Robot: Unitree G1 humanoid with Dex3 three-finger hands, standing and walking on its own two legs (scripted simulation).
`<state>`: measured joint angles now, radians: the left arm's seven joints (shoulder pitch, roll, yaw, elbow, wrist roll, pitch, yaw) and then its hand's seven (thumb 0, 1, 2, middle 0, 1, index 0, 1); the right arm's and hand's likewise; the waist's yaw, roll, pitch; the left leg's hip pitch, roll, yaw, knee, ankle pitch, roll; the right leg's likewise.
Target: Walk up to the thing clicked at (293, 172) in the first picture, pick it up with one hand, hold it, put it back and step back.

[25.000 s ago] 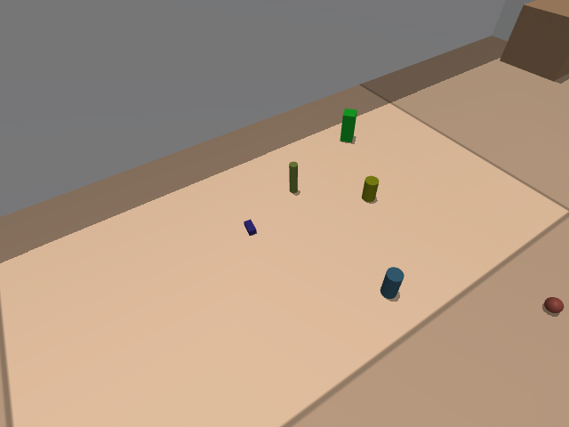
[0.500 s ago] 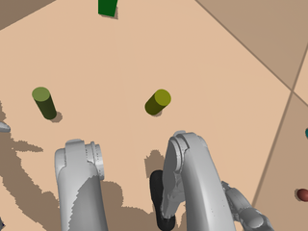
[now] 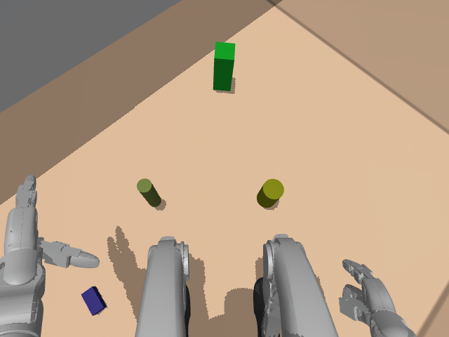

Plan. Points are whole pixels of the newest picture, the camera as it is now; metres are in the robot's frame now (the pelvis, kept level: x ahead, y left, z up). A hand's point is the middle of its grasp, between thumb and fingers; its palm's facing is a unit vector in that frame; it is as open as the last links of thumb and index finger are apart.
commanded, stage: home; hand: left
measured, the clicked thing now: (150, 194) +0.47 +0.23 -0.42
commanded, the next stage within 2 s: none
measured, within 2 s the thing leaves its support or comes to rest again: neither
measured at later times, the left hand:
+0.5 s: hand (43, 251) +0.25 +0.22 +0.11, palm faces +0.17 -0.93 -0.33, open 17.5 cm
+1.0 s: hand (32, 273) +0.23 +0.20 +0.16, palm faces +0.18 -0.94 -0.29, open 17.7 cm
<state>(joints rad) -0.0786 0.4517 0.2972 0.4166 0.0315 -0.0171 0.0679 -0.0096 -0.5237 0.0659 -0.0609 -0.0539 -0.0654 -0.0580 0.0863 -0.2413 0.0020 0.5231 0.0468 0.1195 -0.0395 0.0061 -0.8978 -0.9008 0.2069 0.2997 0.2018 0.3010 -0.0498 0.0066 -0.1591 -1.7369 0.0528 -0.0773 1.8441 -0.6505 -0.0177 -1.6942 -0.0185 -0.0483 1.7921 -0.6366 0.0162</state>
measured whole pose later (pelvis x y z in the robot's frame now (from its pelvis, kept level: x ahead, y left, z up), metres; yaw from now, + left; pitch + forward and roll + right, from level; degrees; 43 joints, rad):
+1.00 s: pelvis +0.08 +0.00 +0.21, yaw +4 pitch +8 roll -2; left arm 0.47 0.20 -0.01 -0.02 -0.01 0.27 0.15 -0.01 -0.59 0.03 -0.05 -0.04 -0.05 -0.04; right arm 0.27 -0.21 0.02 0.49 0.01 -0.11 -0.17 0.01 -0.90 -0.90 0.21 0.30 0.20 0.30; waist -0.02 0.04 -0.11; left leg -0.63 0.05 -0.03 0.98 -0.48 -0.02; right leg -0.58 -0.02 -0.06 0.91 -0.47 0.02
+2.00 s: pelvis +0.07 +0.00 +0.21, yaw +3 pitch +7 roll -2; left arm 0.46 0.19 0.00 0.01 -0.01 0.26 0.14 -0.01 -0.57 0.04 -0.05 -0.05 -0.05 -0.05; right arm 0.27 -0.20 0.01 0.52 0.01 -0.14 -0.18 0.01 -0.90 -0.90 0.21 0.30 0.20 0.30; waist -0.02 0.04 -0.10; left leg -0.61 0.05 -0.03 0.95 -0.47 -0.02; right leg -0.57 -0.02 -0.05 0.90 -0.46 0.01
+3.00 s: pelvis +0.07 +0.00 +0.24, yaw +4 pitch +1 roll +0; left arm 0.23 0.32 0.02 0.72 0.04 0.02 0.02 0.01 0.79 0.88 -0.20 -0.29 -0.21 -0.30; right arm 0.19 -0.30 -0.04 0.85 -0.06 -0.02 -0.01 0.01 -0.90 -0.90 0.21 0.30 0.20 0.30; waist 0.01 -0.01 0.01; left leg -0.39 0.02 0.00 0.76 -0.38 0.00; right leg -0.37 -0.05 -0.03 0.76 -0.39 0.02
